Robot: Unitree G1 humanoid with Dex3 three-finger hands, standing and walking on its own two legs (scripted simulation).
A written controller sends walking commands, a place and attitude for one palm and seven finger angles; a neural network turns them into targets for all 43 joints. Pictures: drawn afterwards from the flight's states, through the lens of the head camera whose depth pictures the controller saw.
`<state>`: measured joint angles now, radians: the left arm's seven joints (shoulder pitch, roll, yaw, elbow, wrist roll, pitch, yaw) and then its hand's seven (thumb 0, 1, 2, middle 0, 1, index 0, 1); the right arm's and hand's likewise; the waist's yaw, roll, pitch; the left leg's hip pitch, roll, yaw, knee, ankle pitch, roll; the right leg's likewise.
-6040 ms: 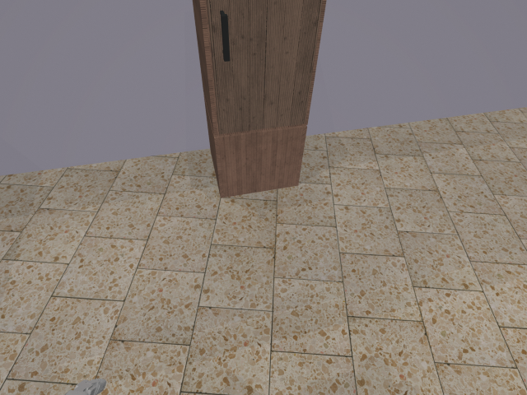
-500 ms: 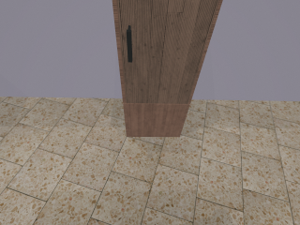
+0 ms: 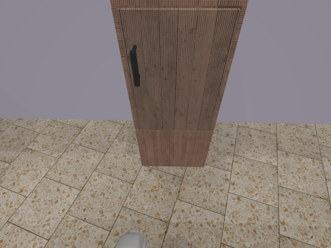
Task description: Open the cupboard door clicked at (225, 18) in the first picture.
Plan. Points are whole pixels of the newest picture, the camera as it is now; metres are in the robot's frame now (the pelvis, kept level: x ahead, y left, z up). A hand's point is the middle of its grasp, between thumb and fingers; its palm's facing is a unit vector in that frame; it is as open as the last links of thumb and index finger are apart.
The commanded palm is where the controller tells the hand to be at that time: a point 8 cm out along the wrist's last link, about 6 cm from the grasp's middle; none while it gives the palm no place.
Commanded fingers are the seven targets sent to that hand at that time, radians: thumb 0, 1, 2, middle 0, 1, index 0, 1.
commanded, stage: take the last steps up to it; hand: left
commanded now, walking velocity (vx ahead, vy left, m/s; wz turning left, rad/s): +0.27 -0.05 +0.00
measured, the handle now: (135, 66) +0.70 +0.17 +0.06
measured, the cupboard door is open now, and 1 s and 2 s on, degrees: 0 0 0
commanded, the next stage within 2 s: come to a stop and stand still in 0.28 s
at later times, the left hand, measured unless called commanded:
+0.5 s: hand (105, 216) +0.24 +0.21 -0.17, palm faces +0.04 -0.98 -0.18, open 7.3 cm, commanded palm none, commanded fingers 0.00 0.90 0.90 -0.20 -0.30 -0.20 -0.30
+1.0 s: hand (115, 212) +0.24 +0.18 -0.15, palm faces +0.04 -0.96 -0.28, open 7.3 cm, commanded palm none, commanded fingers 0.00 0.90 0.90 -0.20 -0.30 -0.20 -0.30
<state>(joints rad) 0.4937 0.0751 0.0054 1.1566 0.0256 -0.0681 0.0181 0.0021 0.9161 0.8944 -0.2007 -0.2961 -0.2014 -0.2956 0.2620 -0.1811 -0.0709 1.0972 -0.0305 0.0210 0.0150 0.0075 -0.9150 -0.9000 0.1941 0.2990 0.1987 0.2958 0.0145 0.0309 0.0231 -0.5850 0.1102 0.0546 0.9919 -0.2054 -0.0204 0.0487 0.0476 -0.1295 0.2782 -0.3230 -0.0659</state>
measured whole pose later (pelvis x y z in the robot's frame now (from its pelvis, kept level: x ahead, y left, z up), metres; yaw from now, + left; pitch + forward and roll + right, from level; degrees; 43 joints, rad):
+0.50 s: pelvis +0.17 +0.03 +0.00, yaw -1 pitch -1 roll +0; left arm 0.21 0.19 0.06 1.03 0.03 -0.01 0.02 0.00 0.93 0.89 -0.20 -0.30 -0.20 -0.29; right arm 0.24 -0.14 -0.04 1.06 -0.02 -0.06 -0.03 -0.03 -0.95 -0.90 0.20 0.30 0.20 0.30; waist 0.01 -0.05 0.02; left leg -0.13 0.00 0.16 0.39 -0.24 0.06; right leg -0.49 -0.11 -0.03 0.88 -0.21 0.03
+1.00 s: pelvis +0.17 -0.02 +0.00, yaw -1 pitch -1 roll +3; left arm 0.17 0.16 0.04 0.98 0.03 0.02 0.03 0.00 0.92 0.89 -0.20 -0.30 -0.21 -0.30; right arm 0.18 -0.22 -0.08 1.02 -0.02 0.07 0.00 0.00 -0.91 -0.90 0.20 0.30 0.20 0.30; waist 0.02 0.03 0.07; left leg -0.38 0.02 -0.02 1.01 -0.42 -0.06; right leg -0.33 -0.07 -0.08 0.47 -0.12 -0.04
